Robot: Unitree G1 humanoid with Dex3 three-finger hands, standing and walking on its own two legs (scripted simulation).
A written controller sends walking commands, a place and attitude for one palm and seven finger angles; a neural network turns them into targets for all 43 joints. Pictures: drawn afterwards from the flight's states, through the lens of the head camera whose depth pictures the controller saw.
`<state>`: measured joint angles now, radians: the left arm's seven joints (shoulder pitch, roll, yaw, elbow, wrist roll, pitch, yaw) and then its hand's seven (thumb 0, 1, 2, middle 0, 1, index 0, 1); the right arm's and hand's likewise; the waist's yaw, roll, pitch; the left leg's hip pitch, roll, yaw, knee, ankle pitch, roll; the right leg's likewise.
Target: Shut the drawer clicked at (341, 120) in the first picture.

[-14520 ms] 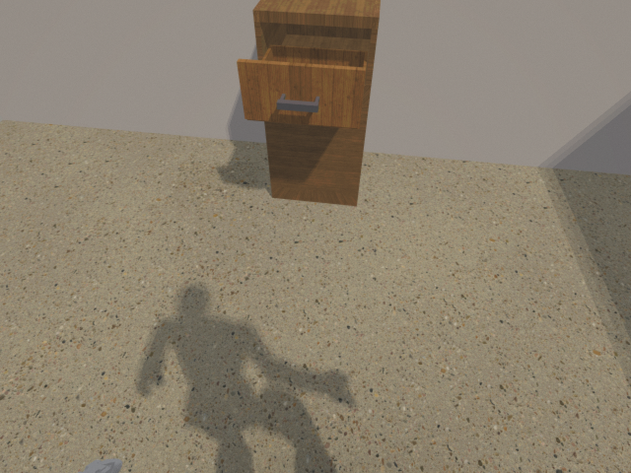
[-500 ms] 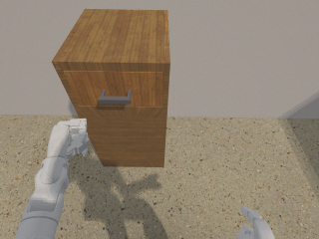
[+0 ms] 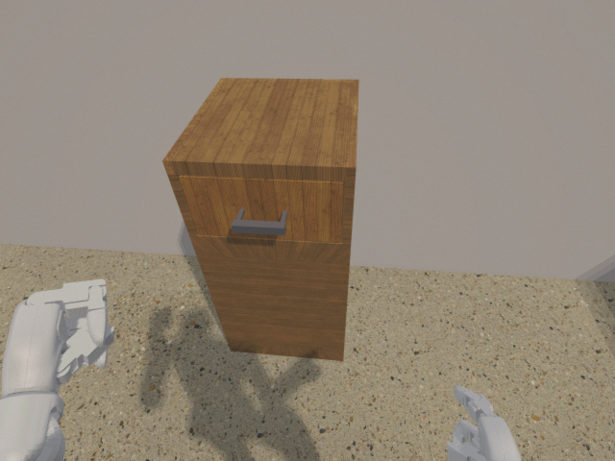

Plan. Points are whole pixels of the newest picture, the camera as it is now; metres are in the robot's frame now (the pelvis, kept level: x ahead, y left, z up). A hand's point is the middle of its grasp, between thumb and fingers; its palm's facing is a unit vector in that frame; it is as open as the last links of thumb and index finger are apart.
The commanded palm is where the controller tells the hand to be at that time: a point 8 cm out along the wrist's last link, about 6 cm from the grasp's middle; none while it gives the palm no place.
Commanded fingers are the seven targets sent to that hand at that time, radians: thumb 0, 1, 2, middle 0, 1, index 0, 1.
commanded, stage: draw the hand back to the body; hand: left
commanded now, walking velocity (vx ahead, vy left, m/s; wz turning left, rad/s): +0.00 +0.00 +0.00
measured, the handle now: (260, 220) +0.62 +0.19 -0.08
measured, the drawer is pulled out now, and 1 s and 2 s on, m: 0.00 0.00 0.00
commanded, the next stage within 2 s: step back with the hand held close in 0.24 s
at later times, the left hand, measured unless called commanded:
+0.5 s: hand (89, 337) +0.18 +0.23 +0.17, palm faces +0.38 -0.82 -0.43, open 3.3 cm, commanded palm +0.12 +0.27 +0.17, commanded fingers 0.00 0.90 0.90 -1.40 -1.60 -1.40 -1.60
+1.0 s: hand (41, 395) +0.13 +0.25 +0.15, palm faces +0.32 -0.80 -0.50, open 3.3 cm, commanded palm +0.07 +0.30 +0.17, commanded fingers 0.00 0.90 0.90 -1.40 -1.60 -1.40 -1.60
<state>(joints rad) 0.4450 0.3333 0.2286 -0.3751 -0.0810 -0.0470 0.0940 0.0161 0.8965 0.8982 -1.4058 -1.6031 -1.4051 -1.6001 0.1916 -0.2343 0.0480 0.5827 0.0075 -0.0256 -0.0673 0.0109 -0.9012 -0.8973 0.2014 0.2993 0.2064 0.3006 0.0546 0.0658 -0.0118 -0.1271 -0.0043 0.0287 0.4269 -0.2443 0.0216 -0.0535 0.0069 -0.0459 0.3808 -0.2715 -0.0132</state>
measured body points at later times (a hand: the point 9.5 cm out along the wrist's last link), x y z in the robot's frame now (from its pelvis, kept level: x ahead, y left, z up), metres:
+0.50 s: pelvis -0.01 -0.01 +0.00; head -0.02 -0.03 +0.45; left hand +0.15 +0.27 +0.19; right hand +0.18 -0.24 -0.08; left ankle -0.01 +0.10 -0.74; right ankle -0.04 -0.11 -0.74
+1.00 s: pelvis -0.06 +0.02 -0.01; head -0.04 +0.01 +0.44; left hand +0.11 +0.30 +0.18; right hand +0.12 -0.22 -0.09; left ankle -0.01 +0.10 -0.74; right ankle -0.04 -0.11 -0.74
